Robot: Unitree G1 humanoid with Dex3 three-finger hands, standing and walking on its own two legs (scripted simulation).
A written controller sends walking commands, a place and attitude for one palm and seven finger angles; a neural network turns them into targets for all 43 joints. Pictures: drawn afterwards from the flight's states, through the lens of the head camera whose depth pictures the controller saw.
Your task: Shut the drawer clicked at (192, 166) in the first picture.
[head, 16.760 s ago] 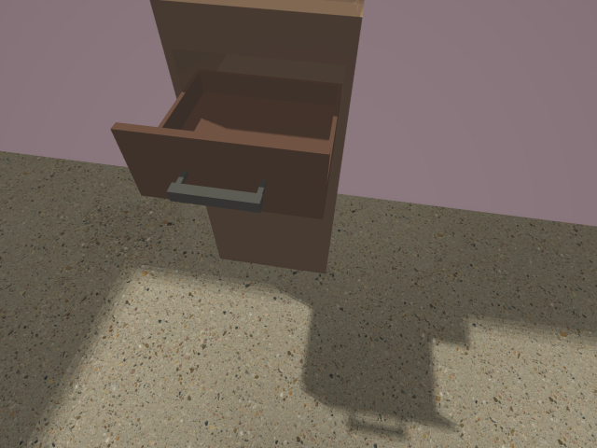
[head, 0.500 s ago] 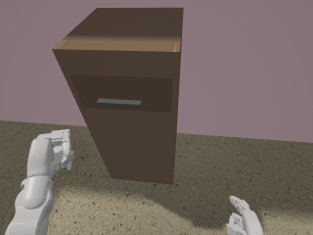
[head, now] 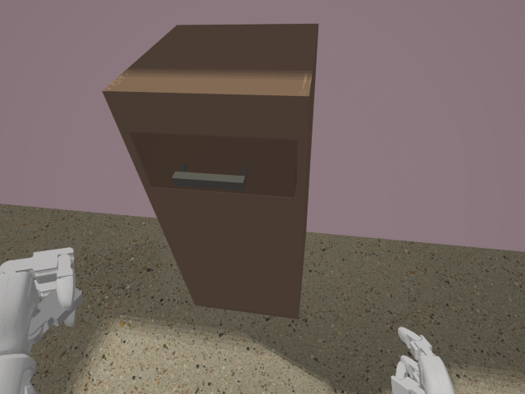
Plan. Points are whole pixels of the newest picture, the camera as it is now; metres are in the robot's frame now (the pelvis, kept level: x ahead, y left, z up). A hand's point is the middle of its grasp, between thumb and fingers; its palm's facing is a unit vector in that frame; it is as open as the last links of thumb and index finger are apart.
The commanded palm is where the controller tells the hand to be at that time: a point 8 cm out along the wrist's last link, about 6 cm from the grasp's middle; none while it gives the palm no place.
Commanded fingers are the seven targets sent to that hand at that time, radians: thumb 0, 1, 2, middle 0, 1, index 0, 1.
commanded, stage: step back with the hand held close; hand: left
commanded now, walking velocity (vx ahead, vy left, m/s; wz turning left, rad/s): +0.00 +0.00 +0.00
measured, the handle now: (211, 174) +0.58 +0.20 +0.00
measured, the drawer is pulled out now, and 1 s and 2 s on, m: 0.00 0.00 0.00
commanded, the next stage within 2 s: stop stepping back and stand still in 1.70 s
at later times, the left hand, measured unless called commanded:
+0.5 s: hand (75, 297) +0.18 +0.25 +0.15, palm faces +0.24 -0.83 -0.51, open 3.2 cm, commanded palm +0.12 +0.29 +0.17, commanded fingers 0.00 0.90 0.90 -1.40 -1.60 -1.40 -1.60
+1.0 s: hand (10, 356) +0.11 +0.27 +0.15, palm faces +0.34 -0.81 -0.47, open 3.2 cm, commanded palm +0.04 +0.31 +0.17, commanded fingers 0.00 0.90 0.90 -1.40 -1.60 -1.40 -1.60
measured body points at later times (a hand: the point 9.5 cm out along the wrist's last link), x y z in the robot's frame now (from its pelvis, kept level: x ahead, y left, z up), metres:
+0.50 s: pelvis -0.02 +0.02 +0.00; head +0.01 +0.01 +0.45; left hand +0.16 +0.29 +0.17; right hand +0.15 -0.24 -0.09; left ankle -0.01 +0.10 -0.74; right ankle -0.03 -0.09 -0.74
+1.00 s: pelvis -0.09 +0.04 -0.02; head -0.06 +0.05 +0.43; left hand +0.08 +0.31 +0.18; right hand +0.09 -0.20 -0.09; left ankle -0.01 +0.10 -0.74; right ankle -0.03 -0.09 -0.74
